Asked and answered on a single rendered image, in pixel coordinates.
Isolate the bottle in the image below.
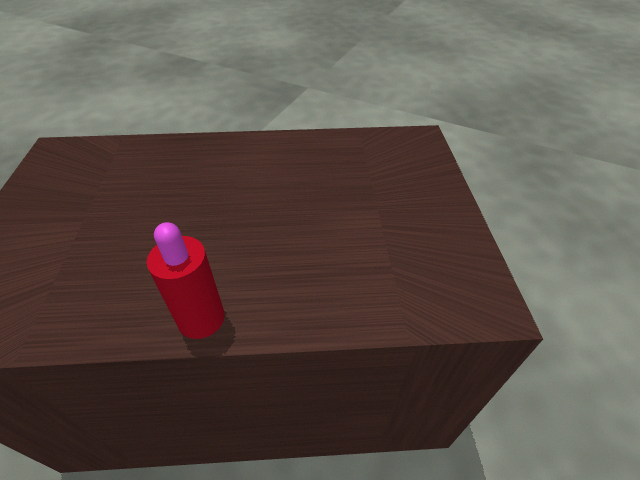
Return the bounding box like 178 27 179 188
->
147 222 225 339

